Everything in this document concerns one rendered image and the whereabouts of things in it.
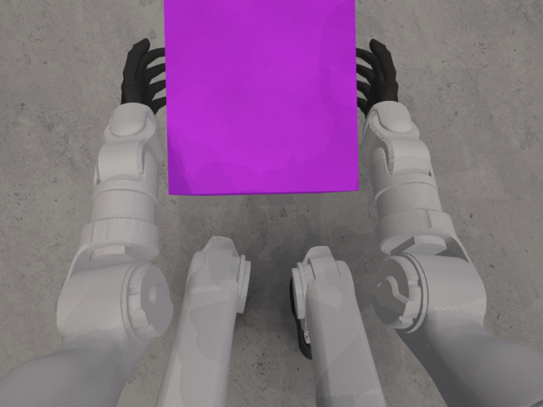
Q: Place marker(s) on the right robot thigh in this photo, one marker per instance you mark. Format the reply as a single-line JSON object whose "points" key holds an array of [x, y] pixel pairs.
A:
{"points": [[344, 371]]}

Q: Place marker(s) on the robot right hand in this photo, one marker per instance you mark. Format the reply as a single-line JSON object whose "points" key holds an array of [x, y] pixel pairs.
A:
{"points": [[383, 86]]}

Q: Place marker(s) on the robot left hand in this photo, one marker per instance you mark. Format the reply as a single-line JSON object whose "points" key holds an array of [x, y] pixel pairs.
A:
{"points": [[135, 86]]}

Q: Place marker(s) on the left robot forearm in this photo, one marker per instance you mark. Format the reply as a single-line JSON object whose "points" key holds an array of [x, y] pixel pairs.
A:
{"points": [[122, 221]]}

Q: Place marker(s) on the right robot forearm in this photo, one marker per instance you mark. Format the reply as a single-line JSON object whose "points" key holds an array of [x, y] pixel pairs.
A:
{"points": [[410, 216]]}

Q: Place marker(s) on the right robot upper arm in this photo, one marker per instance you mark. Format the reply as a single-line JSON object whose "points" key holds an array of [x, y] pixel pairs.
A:
{"points": [[437, 304]]}

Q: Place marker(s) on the robot right foot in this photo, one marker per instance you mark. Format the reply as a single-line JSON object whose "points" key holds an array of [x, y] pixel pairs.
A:
{"points": [[304, 347]]}

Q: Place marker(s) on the carton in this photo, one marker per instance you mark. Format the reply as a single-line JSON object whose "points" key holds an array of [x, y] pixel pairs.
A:
{"points": [[261, 96]]}

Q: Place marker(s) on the left robot upper arm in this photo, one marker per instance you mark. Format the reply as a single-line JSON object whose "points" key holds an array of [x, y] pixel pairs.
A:
{"points": [[107, 318]]}

